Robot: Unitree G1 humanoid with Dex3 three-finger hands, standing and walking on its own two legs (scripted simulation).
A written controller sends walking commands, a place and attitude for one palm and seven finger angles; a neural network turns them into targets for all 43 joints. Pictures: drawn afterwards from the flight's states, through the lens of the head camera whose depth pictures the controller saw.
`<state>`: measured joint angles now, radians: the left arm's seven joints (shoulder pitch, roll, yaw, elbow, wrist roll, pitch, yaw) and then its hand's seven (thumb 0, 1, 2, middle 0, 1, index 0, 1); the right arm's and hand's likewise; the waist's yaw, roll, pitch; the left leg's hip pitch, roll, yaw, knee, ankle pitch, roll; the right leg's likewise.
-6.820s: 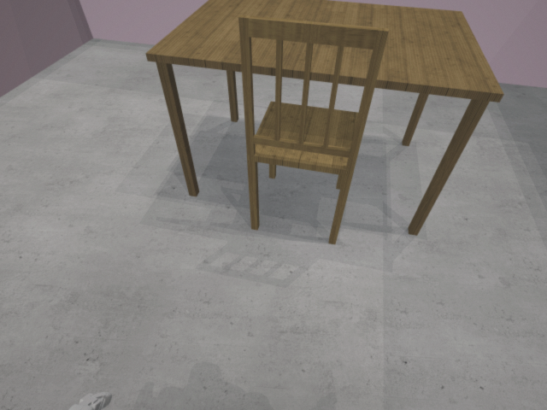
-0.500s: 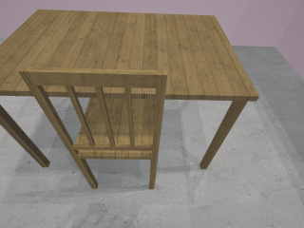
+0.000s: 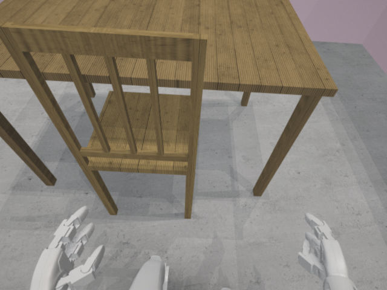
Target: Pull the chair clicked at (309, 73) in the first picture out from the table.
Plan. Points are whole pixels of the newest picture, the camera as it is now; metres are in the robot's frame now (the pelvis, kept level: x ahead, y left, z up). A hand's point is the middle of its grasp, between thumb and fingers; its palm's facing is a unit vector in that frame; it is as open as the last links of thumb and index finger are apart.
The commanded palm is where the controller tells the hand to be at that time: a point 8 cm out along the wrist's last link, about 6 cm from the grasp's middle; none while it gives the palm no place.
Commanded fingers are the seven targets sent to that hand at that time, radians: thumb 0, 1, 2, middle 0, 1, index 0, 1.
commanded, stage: raise the hand toward the chair's back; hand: left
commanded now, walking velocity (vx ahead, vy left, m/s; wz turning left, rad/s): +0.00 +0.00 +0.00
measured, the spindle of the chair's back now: (124, 113) +0.52 +0.23 +0.02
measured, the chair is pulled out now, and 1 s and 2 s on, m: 0.00 0.00 0.00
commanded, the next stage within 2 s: aim the fingers beside a spindle in 1.64 s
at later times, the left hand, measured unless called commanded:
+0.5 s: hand (72, 227) +0.21 +0.24 +0.05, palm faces +0.12 -0.99 -0.09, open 13.9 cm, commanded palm +0.19 +0.28 +0.04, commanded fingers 0.00 -0.24 0.41 -0.09 -0.12 -0.09 -0.12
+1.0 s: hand (67, 226) +0.22 +0.25 +0.04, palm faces +0.04 -1.00 -0.04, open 16.8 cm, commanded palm +0.20 +0.31 +0.05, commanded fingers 0.00 -0.50 0.30 -0.06 -0.08 -0.06 -0.08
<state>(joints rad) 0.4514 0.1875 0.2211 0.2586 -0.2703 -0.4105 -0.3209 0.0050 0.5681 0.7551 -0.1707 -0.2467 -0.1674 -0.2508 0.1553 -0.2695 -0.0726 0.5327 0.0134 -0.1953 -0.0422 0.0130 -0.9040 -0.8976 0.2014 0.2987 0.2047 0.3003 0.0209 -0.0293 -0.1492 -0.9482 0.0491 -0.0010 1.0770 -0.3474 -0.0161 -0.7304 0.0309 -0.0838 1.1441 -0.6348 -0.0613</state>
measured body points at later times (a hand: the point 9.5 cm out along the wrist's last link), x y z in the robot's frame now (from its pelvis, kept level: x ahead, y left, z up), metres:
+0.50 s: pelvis -0.01 +0.03 -0.01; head +0.06 +0.03 +0.43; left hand +0.20 +0.29 +0.05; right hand +0.13 -0.22 -0.11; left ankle +0.10 +0.14 -0.65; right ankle -0.03 -0.08 -0.65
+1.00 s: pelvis -0.02 +0.06 +0.00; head +0.04 +0.08 +0.44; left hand +0.21 +0.31 +0.04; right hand +0.18 -0.17 -0.07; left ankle +0.10 +0.14 -0.65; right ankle -0.03 -0.08 -0.65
